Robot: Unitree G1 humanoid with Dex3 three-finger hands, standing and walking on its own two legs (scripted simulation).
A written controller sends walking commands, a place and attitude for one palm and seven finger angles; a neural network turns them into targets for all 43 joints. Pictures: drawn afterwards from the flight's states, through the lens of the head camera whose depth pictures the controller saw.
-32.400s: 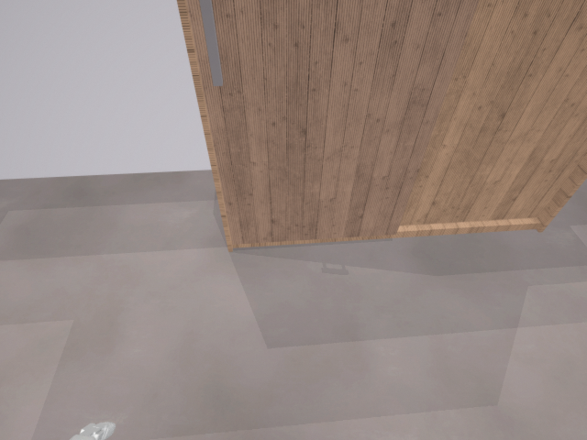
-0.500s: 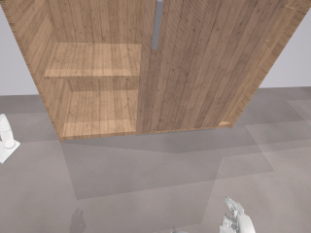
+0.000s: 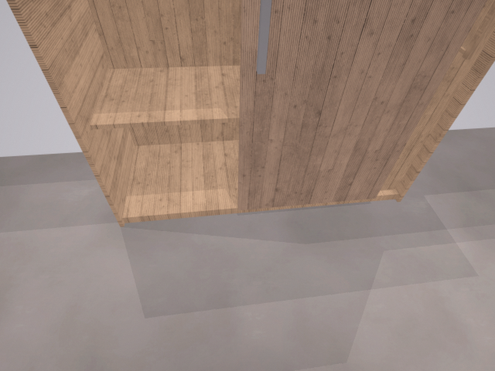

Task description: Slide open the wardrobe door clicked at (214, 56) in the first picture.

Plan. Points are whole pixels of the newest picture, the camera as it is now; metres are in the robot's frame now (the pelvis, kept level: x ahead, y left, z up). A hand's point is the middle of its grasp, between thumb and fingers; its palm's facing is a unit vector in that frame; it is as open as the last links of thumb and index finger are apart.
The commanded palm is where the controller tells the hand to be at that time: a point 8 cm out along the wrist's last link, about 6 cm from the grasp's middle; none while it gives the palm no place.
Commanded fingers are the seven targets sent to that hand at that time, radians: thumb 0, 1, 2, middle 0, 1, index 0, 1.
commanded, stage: let the arm hang, fingers relaxed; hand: left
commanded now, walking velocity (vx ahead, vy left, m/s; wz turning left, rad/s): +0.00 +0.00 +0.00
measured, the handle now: (262, 31) +0.92 -0.01 +0.15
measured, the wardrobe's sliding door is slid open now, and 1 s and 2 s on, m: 0.55 0.55 0.55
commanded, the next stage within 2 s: look to check the result in 0.82 s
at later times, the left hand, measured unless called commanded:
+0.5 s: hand out of the picture +0.05 +0.19 -0.15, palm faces -0.02 -0.98 -0.21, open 7.3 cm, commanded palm none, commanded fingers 0.00 0.90 0.90 -0.20 -0.30 -0.20 -0.30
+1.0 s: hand out of the picture +0.03 +0.19 -0.16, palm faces -0.03 -0.99 -0.16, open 7.4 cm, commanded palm none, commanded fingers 0.00 0.90 0.90 -0.20 -0.30 -0.20 -0.30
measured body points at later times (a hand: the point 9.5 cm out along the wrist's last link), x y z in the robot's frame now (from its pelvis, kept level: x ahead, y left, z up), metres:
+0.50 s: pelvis +0.03 +0.01 +0.02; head +0.05 +0.01 +0.47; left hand +0.06 +0.24 -0.13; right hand +0.02 -0.20 -0.14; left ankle +0.03 +0.11 -0.72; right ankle -0.01 -0.12 -0.72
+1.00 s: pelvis +0.03 +0.03 +0.03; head +0.05 +0.03 +0.47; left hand +0.03 +0.24 -0.14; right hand +0.02 -0.19 -0.13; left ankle +0.03 +0.11 -0.72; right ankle -0.01 -0.12 -0.72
